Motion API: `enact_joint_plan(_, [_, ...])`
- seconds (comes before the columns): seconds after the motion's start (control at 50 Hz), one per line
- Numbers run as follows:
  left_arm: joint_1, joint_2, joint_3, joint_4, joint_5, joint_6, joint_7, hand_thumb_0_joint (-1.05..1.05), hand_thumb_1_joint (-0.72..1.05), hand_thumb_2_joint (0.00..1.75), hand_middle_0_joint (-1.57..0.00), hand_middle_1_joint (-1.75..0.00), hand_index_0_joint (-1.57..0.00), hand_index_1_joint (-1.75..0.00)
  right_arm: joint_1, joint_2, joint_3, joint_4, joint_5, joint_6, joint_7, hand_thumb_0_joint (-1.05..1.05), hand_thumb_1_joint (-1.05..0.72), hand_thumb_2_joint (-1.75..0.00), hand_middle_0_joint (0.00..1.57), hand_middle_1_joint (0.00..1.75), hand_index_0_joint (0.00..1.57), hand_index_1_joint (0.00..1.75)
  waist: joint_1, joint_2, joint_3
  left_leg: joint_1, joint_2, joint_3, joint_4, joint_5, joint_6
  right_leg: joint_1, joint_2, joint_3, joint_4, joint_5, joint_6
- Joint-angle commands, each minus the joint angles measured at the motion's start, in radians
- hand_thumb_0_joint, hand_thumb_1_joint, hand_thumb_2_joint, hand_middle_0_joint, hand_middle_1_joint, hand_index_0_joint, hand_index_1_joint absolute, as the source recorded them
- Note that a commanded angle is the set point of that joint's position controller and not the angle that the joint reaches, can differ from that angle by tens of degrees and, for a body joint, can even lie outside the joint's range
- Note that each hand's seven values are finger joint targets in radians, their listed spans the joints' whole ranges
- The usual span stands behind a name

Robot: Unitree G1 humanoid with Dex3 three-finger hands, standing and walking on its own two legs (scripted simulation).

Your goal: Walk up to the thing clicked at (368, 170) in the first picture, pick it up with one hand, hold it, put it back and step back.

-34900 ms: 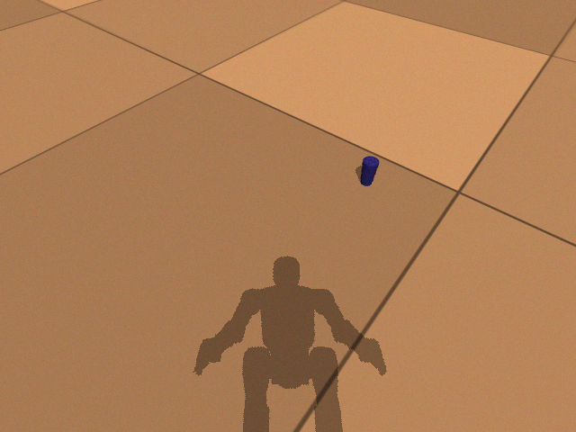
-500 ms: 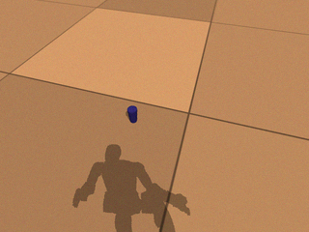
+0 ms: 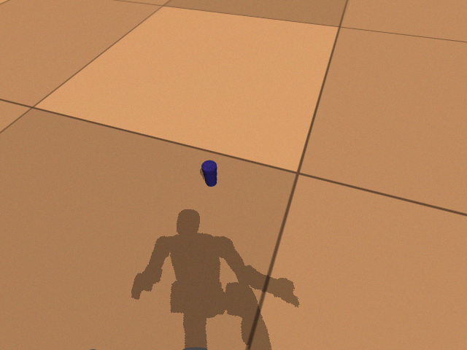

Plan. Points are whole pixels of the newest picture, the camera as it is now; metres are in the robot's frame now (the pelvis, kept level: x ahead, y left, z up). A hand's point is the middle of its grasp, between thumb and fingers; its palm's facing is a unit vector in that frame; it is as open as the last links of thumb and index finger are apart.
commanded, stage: step back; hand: left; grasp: from the side
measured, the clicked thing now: (210, 174) +1.03 +0.18 -0.69
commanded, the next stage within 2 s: stand in 0.26 s
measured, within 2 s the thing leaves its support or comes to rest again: neither
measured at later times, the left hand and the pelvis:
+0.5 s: hand out of the picture +0.10 +0.27 -0.14, palm faces -0.02 -0.94 -0.34, open 7.4 cm; pelvis +0.01 +0.02 +0.01, yaw -1 degrees
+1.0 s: hand out of the picture +0.08 +0.27 -0.14, palm faces -0.06 -0.94 -0.34, open 7.4 cm; pelvis +0.00 +0.02 +0.02, yaw -1 degrees
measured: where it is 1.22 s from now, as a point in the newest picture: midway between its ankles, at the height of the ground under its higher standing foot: outside the picture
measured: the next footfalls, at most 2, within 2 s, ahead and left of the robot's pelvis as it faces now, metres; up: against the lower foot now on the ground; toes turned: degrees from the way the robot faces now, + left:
left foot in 0.02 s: +0.08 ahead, +0.14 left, +0.00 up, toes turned +0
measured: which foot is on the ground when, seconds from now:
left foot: up 0.00-0.00, down 0.02-1.00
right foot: down 0.00-1.00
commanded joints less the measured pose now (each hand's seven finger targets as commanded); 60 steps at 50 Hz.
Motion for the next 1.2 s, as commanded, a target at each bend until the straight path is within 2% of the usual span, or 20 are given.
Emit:
enact_joint_plan(0.0, [-0.077, 0.252, 0.054, -0.086, -0.013, -0.006, 0.024, 0.0, 0.9, 0.9, -0.2, -0.3, -0.2, -0.3, 0.045, -0.15, -0.049, -0.015, -0.008, -0.027, -0.014, 0.0, -0.9, -0.9, 0.2, 0.3, 0.2, 0.3, -0.03, -0.102, -0.124, 0.169, 0.006, 0.026, -0.217, 0.396, 0.025, 0.01, -0.156, 0.113, 0.031, 0.586, -0.055])
enact_joint_plan(0.02, [-0.062, 0.224, 0.046, -0.094, -0.018, -0.002, 0.023, 0.0, 0.9, 0.9, -0.2, -0.3, -0.2, -0.3, 0.034, -0.194, -0.059, -0.018, -0.012, -0.029, -0.018, 0.0, -0.9, -0.9, 0.2, 0.3, 0.2, 0.3, -0.016, -0.001, -0.16, 0.218, 0.101, -0.081, -0.195, 0.565, 0.058, -0.042, -0.108, 0.092, 0.074, 0.459, -0.025])
enact_joint_plan(0.04, [-0.05, 0.202, 0.037, -0.087, -0.028, 0.006, 0.022, 0.0, 0.9, 0.9, -0.2, -0.3, -0.2, -0.3, -0.026, -0.221, -0.057, -0.037, -0.008, -0.032, -0.019, 0.0, -0.9, -0.9, 0.2, 0.3, 0.2, 0.3, 0.004, 0.064, -0.169, 0.176, 0.201, -0.209, -0.238, 0.524, 0.122, -0.056, -0.033, 0.069, 0.107, 0.227, 0.005])
enact_joint_plan(0.06, [-0.033, 0.213, 0.039, -0.06, -0.034, 0.017, 0.025, 0.0, 0.9, 0.9, -0.2, -0.3, -0.2, -0.3, -0.098, -0.253, -0.056, -0.051, 0.004, -0.028, -0.017, 0.0, -0.9, -0.9, 0.2, 0.3, 0.2, 0.3, 0.02, 0.101, -0.159, 0.059, 0.251, -0.236, -0.246, 0.41, 0.193, 0.024, -0.007, 0.055, 0.094, 0.012, 0.0])
enact_joint_plan(0.08, [-0.033, 0.214, 0.034, -0.04, -0.025, 0.016, 0.027, 0.0, 0.9, 0.9, -0.2, -0.3, -0.2, -0.3, -0.14, -0.235, -0.049, -0.046, 0.004, -0.023, -0.014, 0.0, -0.9, -0.9, 0.2, 0.3, 0.2, 0.3, 0.026, 0.102, -0.138, 0.025, 0.247, -0.221, -0.24, 0.381, 0.182, 0.063, -0.012, 0.065, 0.028, -0.035, -0.006])
enact_joint_plan(0.1, [-0.033, 0.211, 0.033, -0.025, -0.019, 0.011, 0.025, 0.0, 0.9, 0.9, -0.2, -0.3, -0.2, -0.3, -0.154, -0.213, -0.038, -0.038, 0.006, -0.018, -0.012, 0.0, -0.9, -0.9, 0.2, 0.3, 0.2, 0.3, 0.033, 0.088, -0.147, 0.022, 0.21, -0.172, -0.221, 0.376, 0.141, 0.089, -0.026, 0.083, -0.031, 0.01, -0.011])
enact_joint_plan(0.14, [-0.029, 0.251, 0.038, -0.01, -0.01, -0.003, 0.023, 0.0, 0.9, 0.9, -0.2, -0.3, -0.2, -0.3, -0.167, -0.184, -0.026, -0.038, 0.01, -0.016, -0.013, 0.0, -0.9, -0.9, 0.2, 0.3, 0.2, 0.3, 0.017, 0.048, -0.155, 0.054, 0.117, -0.082, -0.151, 0.373, 0.059, 0.078, -0.094, 0.154, -0.109, 0.223, -0.027])
enact_joint_plan(0.18, [-0.091, 0.272, 0.037, -0.009, -0.013, -0.005, 0.022, 0.0, 0.9, 0.9, -0.2, -0.3, -0.2, -0.3, -0.139, -0.167, -0.022, -0.003, 0.011, -0.013, -0.012, 0.0, -0.9, -0.9, 0.2, 0.3, 0.2, 0.3, -0.02, 0.015, -0.149, 0.111, 0.091, -0.055, -0.165, 0.33, 0.031, 0.031, -0.135, 0.195, -0.133, 0.247, -0.041])
enact_joint_plan(0.22, [-0.104, 0.249, 0.031, -0.001, -0.015, -0.005, 0.023, 0.0, 0.9, 0.9, -0.2, -0.3, -0.2, -0.3, -0.159, -0.179, -0.022, 0.017, 0.009, -0.016, -0.008, 0.0, -0.9, -0.9, 0.2, 0.3, 0.2, 0.3, -0.013, 0.039, -0.169, 0.153, 0.117, -0.075, -0.195, 0.423, 0.048, 0.05, -0.104, 0.142, -0.112, 0.304, -0.026])
enact_joint_plan(0.24, [-0.081, 0.183, -0.004, 0.03, -0.024, -0.003, 0.014, 0.0, 0.9, 0.9, -0.2, -0.3, -0.2, -0.3, -0.152, -0.181, -0.011, 0.018, 0.01, -0.027, -0.002, 0.0, -0.9, -0.9, 0.2, 0.3, 0.2, 0.3, -0.007, 0.042, -0.174, 0.183, 0.127, -0.099, -0.238, 0.435, 0.047, 0.071, -0.087, 0.134, -0.153, 0.276, -0.011])
enact_joint_plan(0.3, [-0.101, 0.206, -0.005, 0.051, -0.02, -0.004, 0.01, 0.0, 0.9, 0.9, -0.2, -0.3, -0.2, -0.3, -0.178, -0.173, -0.008, 0.032, 0.01, -0.035, 0.002, 0.0, -0.9, -0.9, 0.2, 0.3, 0.2, 0.3, -0.012, 0.016, -0.142, 0.21, 0.131, -0.091, -0.272, 0.46, 0.039, 0.078, -0.089, 0.131, -0.201, 0.279, 0.001])
enact_joint_plan(0.36, [-0.127, 0.217, -0.009, 0.069, -0.016, -0.003, 0.008, 0.0, 0.9, 0.9, -0.2, -0.3, -0.2, -0.3, -0.19, -0.169, -0.002, 0.047, 0.012, -0.034, 0.002, 0.0, -0.9, -0.9, 0.2, 0.3, 0.2, 0.3, -0.013, -0.007, -0.104, 0.206, 0.123, -0.086, -0.318, 0.406, 0.027, 0.086, -0.095, 0.133, -0.243, 0.242, 0.005])
enact_joint_plan(0.5, [-0.132, 0.222, -0.012, 0.096, -0.013, -0.009, 0.006, 0.0, 0.9, 0.9, -0.2, -0.3, -0.2, -0.3, -0.205, -0.163, -0.004, 0.065, 0.012, -0.036, 0.006, 0.0, -0.9, -0.9, 0.2, 0.3, 0.2, 0.3, -0.012, -0.017, -0.12, 0.248, 0.119, -0.065, -0.362, 0.393, 0.018, 0.114, -0.11, 0.137, -0.304, 0.253, 0.011])
enact_joint_plan(0.62, [-0.134, 0.218, -0.014, 0.11, -0.012, -0.004, 0.004, 0.0, 0.9, 0.9, -0.2, -0.3, -0.2, -0.3, -0.195, -0.165, -0.004, 0.086, 0.01, -0.033, 0.009, 0.0, -0.9, -0.9, 0.2, 0.3, 0.2, 0.3, -0.012, -0.002, -0.066, 0.188, 0.111, -0.07, -0.428, 0.229, 0.004, 0.101, -0.106, 0.139, -0.331, 0.124, 0.011])
enact_joint_plan(0.68, [-0.122, 0.219, -0.015, 0.113, -0.011, -0.006, 0.002, 0.0, 0.9, 0.9, -0.2, -0.3, -0.2, -0.3, -0.205, -0.168, -0.005, 0.089, 0.012, -0.036, 0.009, 0.0, -0.9, -0.9, 0.2, 0.3, 0.2, 0.3, -0.006, 0.005, -0.101, 0.219, 0.117, -0.066, -0.415, 0.28, 0.008, 0.114, -0.112, 0.141, -0.328, 0.163, 0.008])
enact_joint_plan(0.76, [-0.133, 0.228, -0.013, 0.111, -0.009, -0.005, 0.002, 0.0, 0.9, 0.9, -0.2, -0.3, -0.2, -0.3, -0.188, -0.166, -0.003, 0.096, 0.01, -0.035, 0.009, 0.0, -0.9, -0.9, 0.2, 0.3, 0.2, 0.3, -0.012, -0.004, -0.094, 0.214, 0.114, -0.067, -0.419, 0.263, 0.007, 0.104, -0.114, 0.145, -0.331, 0.154, 0.006])
enact_joint_plan(0.86, [-0.112, 0.22, -0.016, 0.115, -0.009, -0.002, 0.001, 0.0, 0.9, 0.9, -0.2, -0.3, -0.2, -0.3, -0.168, -0.174, -0.003, 0.104, 0.009, -0.029, 0.01, 0.0, -0.9, -0.9, 0.2, 0.3, 0.2, 0.3, -0.016, -0.004, -0.064, 0.182, 0.111, -0.075, -0.436, 0.164, 0.006, 0.078, -0.104, 0.142, -0.343, 0.095, 0.01])
enact_joint_plan(1.0, [-0.112, 0.223, -0.018, 0.106, -0.012, -0.005, 0.004, 0.0, 0.9, 0.9, -0.2, -0.3, -0.2, -0.3, -0.15, -0.172, 0.001, 0.106, 0.009, -0.029, 0.009, 0.0, -0.9, -0.9, 0.2, 0.3, 0.2, 0.3, -0.022, -0.018, -0.106, 0.223, 0.116, -0.059, -0.394, 0.295, 0.01, 0.097, -0.117, 0.154, -0.342, 0.169, 0.005])
enact_joint_plan(1.12, [-0.1, 0.219, -0.019, 0.109, -0.011, 0.002, 0.003, 0.0, 0.9, 0.9, -0.2, -0.3, -0.2, -0.3, -0.141, -0.177, 0.006, 0.109, 0.011, -0.027, 0.007, 0.0, -0.9, -0.9, 0.2, 0.3, 0.2, 0.3, -0.02, -0.004, -0.073, 0.193, 0.113, -0.066, -0.415, 0.212, 0.008, 0.082, -0.109, 0.15, -0.344, 0.127, 0.006])
enact_joint_plan(1.18, [-0.092, 0.224, -0.019, 0.107, -0.011, 0.0, 0.002, 0.0, 0.9, 0.9, -0.2, -0.3, -0.2, -0.3, -0.147, -0.174, 0.009, 0.106, 0.011, -0.029, 0.008, 0.0, -0.9, -0.9, 0.2, 0.3, 0.2, 0.3, -0.017, -0.014, -0.084, 0.212, 0.117, -0.065, -0.412, 0.26, 0.006, 0.079, -0.107, 0.145, -0.334, 0.149, 0.007])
